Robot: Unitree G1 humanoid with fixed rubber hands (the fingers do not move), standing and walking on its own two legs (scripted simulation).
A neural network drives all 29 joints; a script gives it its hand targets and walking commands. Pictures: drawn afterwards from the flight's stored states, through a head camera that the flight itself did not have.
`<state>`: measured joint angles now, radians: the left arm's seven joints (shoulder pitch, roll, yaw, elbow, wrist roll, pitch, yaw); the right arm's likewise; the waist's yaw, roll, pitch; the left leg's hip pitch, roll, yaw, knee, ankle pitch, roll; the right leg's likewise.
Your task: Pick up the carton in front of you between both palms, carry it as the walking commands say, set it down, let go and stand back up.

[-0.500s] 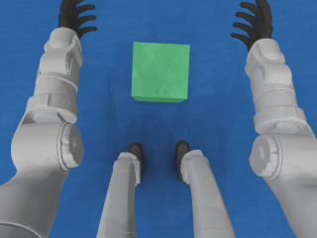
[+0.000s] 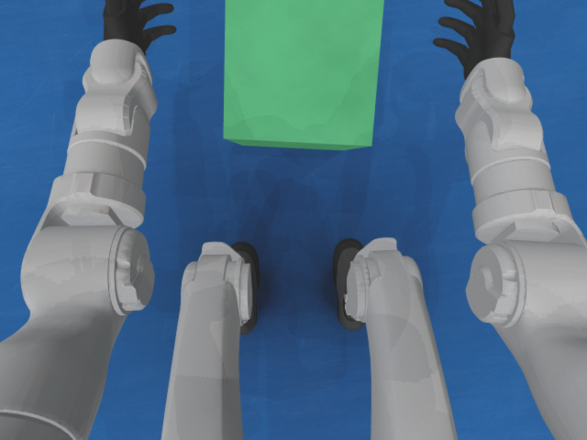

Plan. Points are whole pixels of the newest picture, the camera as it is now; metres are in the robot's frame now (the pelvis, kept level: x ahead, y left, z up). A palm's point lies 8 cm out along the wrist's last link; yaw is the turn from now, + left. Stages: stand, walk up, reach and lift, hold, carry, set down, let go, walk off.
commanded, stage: reach and lift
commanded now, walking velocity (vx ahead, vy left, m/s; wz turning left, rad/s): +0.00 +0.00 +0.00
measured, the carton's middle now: (298, 86) +0.52 +0.00 -0.38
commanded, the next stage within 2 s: none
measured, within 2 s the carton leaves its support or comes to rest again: leaves its support in 1.30 s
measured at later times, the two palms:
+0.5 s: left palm (180, 72) +0.53 +0.18 -0.32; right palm (418, 83) +0.52 -0.19 -0.32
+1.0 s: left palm (200, 70) +0.53 +0.15 -0.31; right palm (401, 77) +0.52 -0.16 -0.31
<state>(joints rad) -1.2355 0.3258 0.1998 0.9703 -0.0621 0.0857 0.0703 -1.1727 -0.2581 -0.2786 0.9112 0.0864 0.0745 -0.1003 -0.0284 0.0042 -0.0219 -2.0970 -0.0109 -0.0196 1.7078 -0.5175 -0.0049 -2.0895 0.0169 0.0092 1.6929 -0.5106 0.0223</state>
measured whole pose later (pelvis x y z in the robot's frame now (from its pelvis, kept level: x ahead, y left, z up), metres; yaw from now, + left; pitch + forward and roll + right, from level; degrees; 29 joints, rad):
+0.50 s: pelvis -0.03 +0.00 -0.13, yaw +0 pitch +36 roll -1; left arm -1.59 0.44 0.01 1.21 -0.25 0.06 0.10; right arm -1.53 -0.36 -0.10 1.15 0.25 0.06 -0.14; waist -0.03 -0.01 0.44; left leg -2.26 -0.02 -0.03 2.20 -0.57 -0.01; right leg -2.25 0.02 0.00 2.18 -0.56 0.02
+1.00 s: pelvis -0.03 +0.00 -0.13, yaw +1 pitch +36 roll -1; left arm -1.61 0.35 0.03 1.22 -0.22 0.06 0.13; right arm -1.57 -0.31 -0.08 1.17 0.22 0.05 -0.15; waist -0.02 0.01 0.43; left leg -2.25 -0.02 -0.02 2.19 -0.56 -0.02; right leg -2.25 0.02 0.01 2.18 -0.56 0.02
